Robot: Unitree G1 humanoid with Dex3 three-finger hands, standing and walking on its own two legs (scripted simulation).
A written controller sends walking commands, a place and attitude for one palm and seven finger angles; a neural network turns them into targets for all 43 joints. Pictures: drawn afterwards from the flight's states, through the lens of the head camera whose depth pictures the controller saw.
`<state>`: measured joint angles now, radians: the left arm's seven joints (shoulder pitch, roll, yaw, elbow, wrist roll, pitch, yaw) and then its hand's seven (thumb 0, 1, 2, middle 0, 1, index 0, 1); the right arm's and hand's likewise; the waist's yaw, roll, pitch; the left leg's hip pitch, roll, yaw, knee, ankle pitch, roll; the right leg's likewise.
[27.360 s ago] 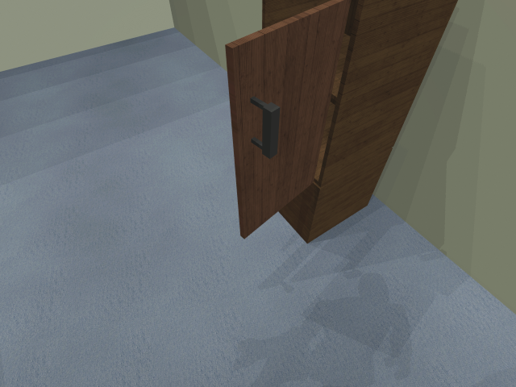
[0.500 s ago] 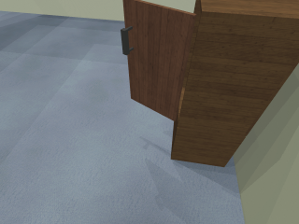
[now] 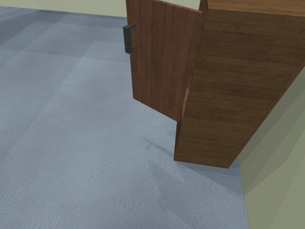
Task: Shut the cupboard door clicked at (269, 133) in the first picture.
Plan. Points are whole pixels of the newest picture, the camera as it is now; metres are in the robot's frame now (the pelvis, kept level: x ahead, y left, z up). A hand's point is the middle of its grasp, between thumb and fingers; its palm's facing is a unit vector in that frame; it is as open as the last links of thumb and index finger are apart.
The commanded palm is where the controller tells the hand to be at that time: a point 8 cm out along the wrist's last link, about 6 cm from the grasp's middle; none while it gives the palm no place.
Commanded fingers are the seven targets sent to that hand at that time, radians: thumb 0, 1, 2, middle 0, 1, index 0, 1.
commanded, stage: walk to a spot facing it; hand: left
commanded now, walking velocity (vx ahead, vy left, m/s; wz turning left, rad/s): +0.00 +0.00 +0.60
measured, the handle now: (130, 38) +0.87 +0.15 +0.07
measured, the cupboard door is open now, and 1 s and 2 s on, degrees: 64 64 64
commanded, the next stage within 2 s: none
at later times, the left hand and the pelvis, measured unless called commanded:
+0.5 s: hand out of the picture +0.02 +0.23 -0.19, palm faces +0.26 -0.93 -0.25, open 7.4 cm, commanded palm none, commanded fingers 0.00 0.90 0.90 -0.20 -0.30 -0.20 -0.30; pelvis -0.01 +0.01 -0.02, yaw +15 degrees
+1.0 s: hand out of the picture -0.04 +0.16 -0.17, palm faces +0.55 -0.78 -0.29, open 7.4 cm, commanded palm none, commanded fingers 0.00 0.90 0.90 -0.20 -0.30 -0.20 -0.30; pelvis +0.02 -0.04 -0.01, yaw +36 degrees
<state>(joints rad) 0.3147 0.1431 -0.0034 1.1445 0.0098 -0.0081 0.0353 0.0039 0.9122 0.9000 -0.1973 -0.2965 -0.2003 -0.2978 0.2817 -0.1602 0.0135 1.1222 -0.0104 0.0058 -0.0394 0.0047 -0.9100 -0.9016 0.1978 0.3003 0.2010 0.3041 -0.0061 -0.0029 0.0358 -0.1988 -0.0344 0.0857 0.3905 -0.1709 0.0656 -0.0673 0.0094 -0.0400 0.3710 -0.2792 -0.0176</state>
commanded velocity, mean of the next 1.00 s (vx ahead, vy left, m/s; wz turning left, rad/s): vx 0.00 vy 0.00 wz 0.60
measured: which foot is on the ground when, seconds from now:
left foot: down 0.00-0.76, up 0.78-1.00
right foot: down 0.00-0.36, up 0.38-0.74, down 0.76-1.00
